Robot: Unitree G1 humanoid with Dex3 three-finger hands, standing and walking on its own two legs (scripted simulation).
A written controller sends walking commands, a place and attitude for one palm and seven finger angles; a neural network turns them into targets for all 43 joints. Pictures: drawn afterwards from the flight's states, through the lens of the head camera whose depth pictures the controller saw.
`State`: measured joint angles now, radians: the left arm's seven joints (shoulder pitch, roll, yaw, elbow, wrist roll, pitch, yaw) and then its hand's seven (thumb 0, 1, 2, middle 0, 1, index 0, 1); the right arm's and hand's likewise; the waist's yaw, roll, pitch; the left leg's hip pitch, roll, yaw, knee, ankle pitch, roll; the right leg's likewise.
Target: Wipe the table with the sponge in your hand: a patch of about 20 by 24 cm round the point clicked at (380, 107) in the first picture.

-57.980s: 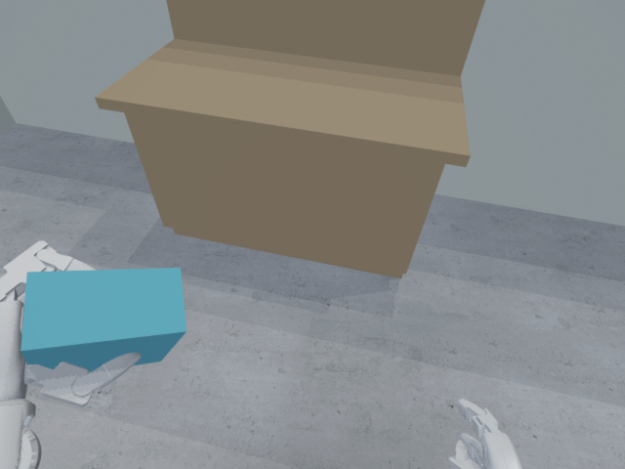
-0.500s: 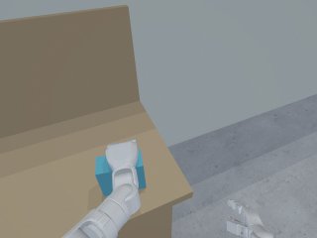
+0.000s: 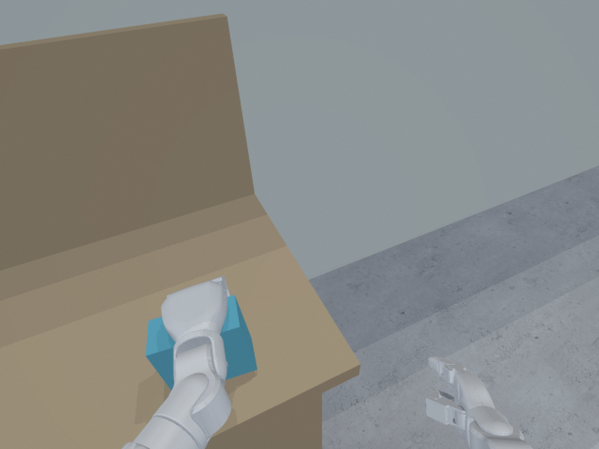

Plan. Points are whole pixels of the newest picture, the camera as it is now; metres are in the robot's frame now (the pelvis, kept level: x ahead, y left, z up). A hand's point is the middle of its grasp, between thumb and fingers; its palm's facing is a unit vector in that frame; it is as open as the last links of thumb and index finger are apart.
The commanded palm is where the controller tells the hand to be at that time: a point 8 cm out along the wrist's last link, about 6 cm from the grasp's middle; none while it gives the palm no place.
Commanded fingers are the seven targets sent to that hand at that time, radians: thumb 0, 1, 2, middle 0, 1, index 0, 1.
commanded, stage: slide back across to the middle lane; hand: left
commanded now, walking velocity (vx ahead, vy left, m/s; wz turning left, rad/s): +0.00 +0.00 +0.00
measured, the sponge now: (208, 352) +0.28 +0.18 -0.04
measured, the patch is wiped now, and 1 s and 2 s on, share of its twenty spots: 1.00 1.00 1.00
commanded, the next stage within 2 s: wipe forward along the middle lane in 0.16 s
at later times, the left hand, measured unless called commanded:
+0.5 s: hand (185, 340) +0.27 +0.21 +0.00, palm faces -0.07 -0.13 -0.99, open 10.0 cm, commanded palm +0.24 +0.22 +0.05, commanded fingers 0.00 0.10 1.30 -1.20 -1.60 -1.20 -1.60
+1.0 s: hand (181, 319) +0.30 +0.23 +0.00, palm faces -0.10 -0.07 -0.99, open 10.0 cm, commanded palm +0.28 +0.25 +0.03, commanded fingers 0.00 0.10 1.30 -1.20 -1.60 -1.20 -1.60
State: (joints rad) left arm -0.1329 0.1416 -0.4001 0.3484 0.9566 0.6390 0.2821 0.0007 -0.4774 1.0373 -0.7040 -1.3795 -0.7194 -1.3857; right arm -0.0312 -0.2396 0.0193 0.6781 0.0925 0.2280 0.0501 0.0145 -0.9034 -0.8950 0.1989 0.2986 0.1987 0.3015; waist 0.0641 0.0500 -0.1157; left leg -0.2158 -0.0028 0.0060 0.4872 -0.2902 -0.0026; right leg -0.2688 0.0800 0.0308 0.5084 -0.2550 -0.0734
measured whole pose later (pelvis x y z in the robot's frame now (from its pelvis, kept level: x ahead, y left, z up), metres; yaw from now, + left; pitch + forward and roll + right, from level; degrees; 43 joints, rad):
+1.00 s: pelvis -0.03 -0.01 -0.01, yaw +1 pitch +6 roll +1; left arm -0.41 0.23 -0.19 0.74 0.97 0.45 0.27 0.00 -0.56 1.06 -0.80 -1.31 -0.81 -1.31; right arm 0.10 -0.26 0.01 0.72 0.08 0.15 -0.05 0.01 -0.90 -0.89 0.20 0.30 0.20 0.30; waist 0.02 0.06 -0.13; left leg -0.43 -0.01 -0.02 0.60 -0.28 0.00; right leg -0.47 0.08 0.00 0.60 -0.24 -0.08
